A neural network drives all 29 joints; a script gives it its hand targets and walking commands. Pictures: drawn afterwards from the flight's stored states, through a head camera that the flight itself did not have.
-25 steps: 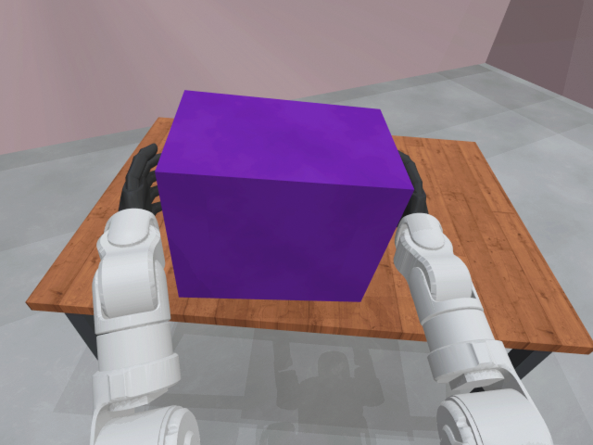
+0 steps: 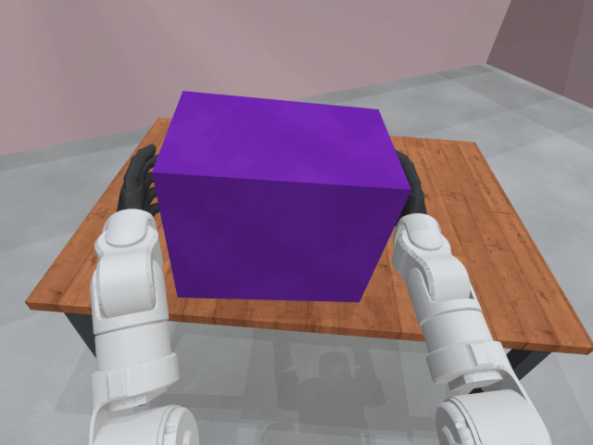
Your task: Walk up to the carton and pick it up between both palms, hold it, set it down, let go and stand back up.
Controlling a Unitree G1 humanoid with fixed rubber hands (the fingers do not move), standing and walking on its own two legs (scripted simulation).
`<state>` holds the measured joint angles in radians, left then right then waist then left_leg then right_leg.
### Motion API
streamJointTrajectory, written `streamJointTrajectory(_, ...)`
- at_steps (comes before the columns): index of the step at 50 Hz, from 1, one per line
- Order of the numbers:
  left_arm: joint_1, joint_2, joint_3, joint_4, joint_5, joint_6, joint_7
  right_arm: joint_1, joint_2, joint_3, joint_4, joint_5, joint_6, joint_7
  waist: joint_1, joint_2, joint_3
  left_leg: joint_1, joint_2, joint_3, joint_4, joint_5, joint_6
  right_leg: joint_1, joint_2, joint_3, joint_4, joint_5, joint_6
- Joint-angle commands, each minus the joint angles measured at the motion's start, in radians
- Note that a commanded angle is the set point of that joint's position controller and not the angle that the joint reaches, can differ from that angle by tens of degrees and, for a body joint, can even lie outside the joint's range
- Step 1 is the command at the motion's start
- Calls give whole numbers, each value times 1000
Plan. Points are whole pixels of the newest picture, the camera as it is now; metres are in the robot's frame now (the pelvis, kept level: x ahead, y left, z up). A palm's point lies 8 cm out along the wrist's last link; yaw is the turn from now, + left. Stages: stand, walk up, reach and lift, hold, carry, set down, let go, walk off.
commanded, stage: hold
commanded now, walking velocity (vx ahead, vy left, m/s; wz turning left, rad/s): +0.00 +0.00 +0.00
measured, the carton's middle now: (277, 204) +0.38 +0.01 +0.16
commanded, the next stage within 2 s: none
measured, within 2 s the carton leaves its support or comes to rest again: neither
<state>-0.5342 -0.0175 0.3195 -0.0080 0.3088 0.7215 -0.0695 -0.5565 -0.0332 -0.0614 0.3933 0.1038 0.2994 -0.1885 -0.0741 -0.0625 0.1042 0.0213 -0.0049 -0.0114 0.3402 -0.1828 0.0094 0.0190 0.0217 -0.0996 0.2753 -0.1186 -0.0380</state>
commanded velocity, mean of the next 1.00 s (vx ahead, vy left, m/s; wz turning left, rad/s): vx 0.00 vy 0.00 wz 0.00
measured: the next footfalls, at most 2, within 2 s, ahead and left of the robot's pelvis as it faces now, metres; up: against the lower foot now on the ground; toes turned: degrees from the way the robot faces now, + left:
none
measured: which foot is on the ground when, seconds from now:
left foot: down 0.00-1.00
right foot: down 0.00-1.00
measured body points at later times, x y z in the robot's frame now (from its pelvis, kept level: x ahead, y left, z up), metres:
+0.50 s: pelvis +0.01 +0.01 +0.00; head -0.02 +0.04 +0.45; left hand +0.38 +0.19 +0.17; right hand +0.38 -0.15 +0.17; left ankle +0.02 +0.11 -0.75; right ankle +0.04 -0.09 -0.75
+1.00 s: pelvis +0.00 +0.01 +0.00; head -0.03 +0.04 +0.45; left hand +0.37 +0.19 +0.18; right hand +0.37 -0.15 +0.17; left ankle +0.02 +0.11 -0.75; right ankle +0.04 -0.09 -0.75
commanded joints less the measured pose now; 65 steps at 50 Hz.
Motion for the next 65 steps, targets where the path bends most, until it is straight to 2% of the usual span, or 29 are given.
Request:
streamJointTrajectory(1,-560,-383,-457,-85,-150,-40,-143,-723,431,342,-299,74,-89,160,-16,86,-421,-48,-20,47,-66,165,-20,198,-3,2,-11,122,52)
streamJointTrajectory(2,-560,-383,-457,-84,-150,-40,-143,-723,431,342,-299,74,-90,160,-15,86,-423,-46,-20,47,-66,168,-21,198,-2,1,-11,122,52)
streamJointTrajectory(3,-650,-350,-411,1,-135,-56,-145,-823,436,330,-251,65,-91,165,26,71,-384,-105,-31,65,-82,76,-8,172,-11,-4,-16,35,59)
streamJointTrajectory(5,-632,-381,-424,0,-141,-70,-134,-797,464,328,-242,54,-101,177,33,77,-407,-121,-25,66,-104,38,5,178,-10,2,-10,4,57)
streamJointTrajectory(8,-626,-396,-434,7,-148,-76,-128,-817,471,344,-260,62,-112,172,36,70,-465,-95,-25,65,-82,100,7,201,-8,8,-3,67,59)
streamJointTrajectory(11,-612,-407,-456,-17,-161,-84,-128,-794,475,359,-260,77,-111,157,13,72,-502,-50,-29,59,-48,198,-10,215,2,6,5,155,61)
streamJointTrajectory(16,-580,-399,-455,-37,-150,-77,-142,-715,453,352,-226,85,-90,144,-16,87,-448,-28,-31,49,-40,240,-35,216,4,3,1,179,58)
streamJointTrajectory(20,-573,-401,-468,-65,-150,-73,-147,-703,449,357,-250,94,-87,143,-21,93,-427,-23,-29,45,-40,263,-47,211,8,-3,0,181,54)
streamJointTrajectory(26,-560,-422,-539,-131,-181,-82,-126,-724,444,407,-348,133,-95,140,-24,118,-471,38,-25,32,7,398,-73,188,23,-11,7,242,48)
streamJointTrajectory(36,-551,-404,-498,-103,-156,-59,-119,-713,429,383,-296,114,-70,163,9,99,-398,-23,-14,41,-50,254,-46,162,14,-2,-10,121,39)
streamJointTrajectory(40,-573,-416,-493,-90,-160,-56,-123,-740,433,364,-291,105,-74,169,6,102,-416,-28,-11,44,-56,223,-42,159,13,0,-11,99,36)
streamJointTrajectory(45,-593,-420,-503,-99,-171,-66,-123,-737,440,356,-281,99,-82,169,-8,104,-453,-6,-13,44,-45,248,-47,165,14,-2,-7,127,38)
streamJointTrajectory(48,-598,-416,-488,-64,-164,-68,-128,-733,436,333,-248,81,-81,170,-13,102,-426,-26,-14,46,-60,196,-44,160,9,-3,-12,91,40)
streamJointTrajectory(51,-613,-415,-470,-44,-157,-72,-128,-749,446,320,-232,69,-87,176,-3,96,-420,-57,-14,49,-77,143,-33,164,6,-2,-11,56,43)
streamJointTrajectory(58,-624,-421,-474,-41,-165,-86,-126,-772,464,338,-242,74,-104,170,-2,88,-465,-36,-21,52,-57,201,-31,183,8,1,-3,113,50)
streamJointTrajectory(65,-612,-400,-435,-12,-137,-82,-134,-770,469,348,-222,76,-99,160,18,76,-426,-76,-29,59,-67,173,-18,208,0,7,-4,107,55)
